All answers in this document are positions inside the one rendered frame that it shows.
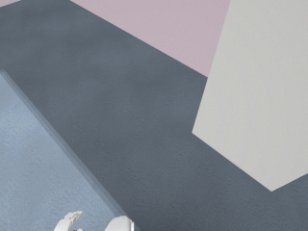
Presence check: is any robot left thigh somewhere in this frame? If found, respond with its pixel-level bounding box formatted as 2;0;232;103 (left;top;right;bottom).
104;217;135;231

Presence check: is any fridge door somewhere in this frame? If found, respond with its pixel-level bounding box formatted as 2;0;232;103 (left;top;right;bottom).
192;0;308;191

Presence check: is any robot left hand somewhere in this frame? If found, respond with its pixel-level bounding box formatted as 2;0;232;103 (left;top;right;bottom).
54;211;83;231

